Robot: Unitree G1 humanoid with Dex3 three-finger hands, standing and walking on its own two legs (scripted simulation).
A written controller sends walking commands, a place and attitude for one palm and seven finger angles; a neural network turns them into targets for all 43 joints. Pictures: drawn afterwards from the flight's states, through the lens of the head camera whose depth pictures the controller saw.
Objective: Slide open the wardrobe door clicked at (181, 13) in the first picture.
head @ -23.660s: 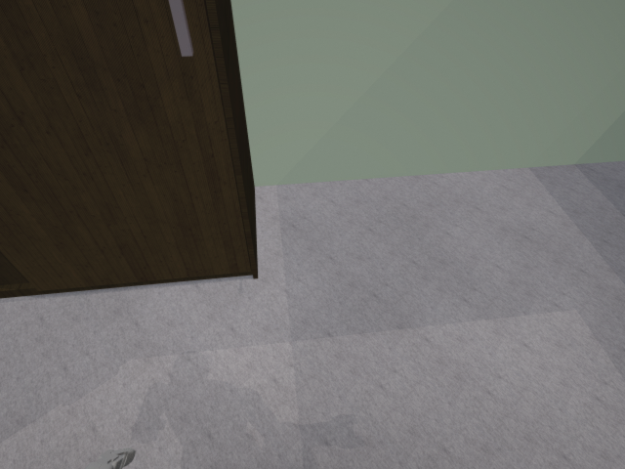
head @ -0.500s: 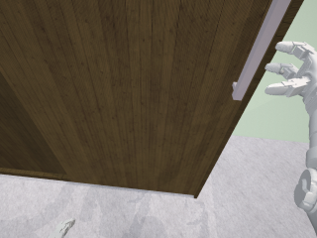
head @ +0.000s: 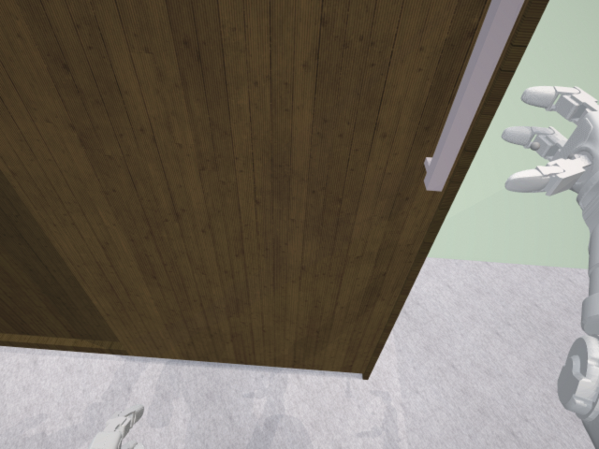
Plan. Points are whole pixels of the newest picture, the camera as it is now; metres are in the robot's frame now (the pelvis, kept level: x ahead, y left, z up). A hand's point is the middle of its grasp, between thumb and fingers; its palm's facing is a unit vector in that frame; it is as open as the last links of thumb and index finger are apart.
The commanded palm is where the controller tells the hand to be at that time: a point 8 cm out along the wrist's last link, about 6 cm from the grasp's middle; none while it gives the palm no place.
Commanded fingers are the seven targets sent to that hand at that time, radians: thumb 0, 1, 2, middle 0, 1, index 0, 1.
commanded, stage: move the hooked fingers beside the handle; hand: right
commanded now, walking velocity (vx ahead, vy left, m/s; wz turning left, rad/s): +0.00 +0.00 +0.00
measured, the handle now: (463, 92) +0.50 -0.15 +0.27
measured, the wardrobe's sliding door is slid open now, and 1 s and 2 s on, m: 0.00 0.00 0.00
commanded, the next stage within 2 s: feel for the door with the fingertips in 0.30 s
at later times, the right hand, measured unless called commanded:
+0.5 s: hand (515, 142) +0.43 -0.21 +0.24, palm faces -0.01 +1.00 +0.00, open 14.0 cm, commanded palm +0.41 -0.26 +0.24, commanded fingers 0.00 0.50 -0.30 0.30 1.20 0.30 1.20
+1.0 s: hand (491, 132) +0.45 -0.18 +0.25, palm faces +0.04 +1.00 +0.00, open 14.0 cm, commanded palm +0.43 -0.24 +0.24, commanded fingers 0.00 0.50 -0.30 0.30 1.20 0.30 1.20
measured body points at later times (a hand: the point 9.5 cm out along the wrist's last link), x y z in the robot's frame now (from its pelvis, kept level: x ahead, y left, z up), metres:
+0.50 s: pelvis -0.02 -0.01 +0.00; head -0.02 +0.00 +0.45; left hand +0.06 +0.26 -0.11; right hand +0.43 -0.26 +0.25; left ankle -0.06 +0.10 -0.74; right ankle +0.02 -0.11 -0.74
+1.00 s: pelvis -0.01 +0.00 +0.00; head -0.02 +0.01 +0.45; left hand +0.08 +0.27 -0.11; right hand +0.44 -0.24 +0.25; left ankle -0.06 +0.10 -0.74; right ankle +0.02 -0.11 -0.74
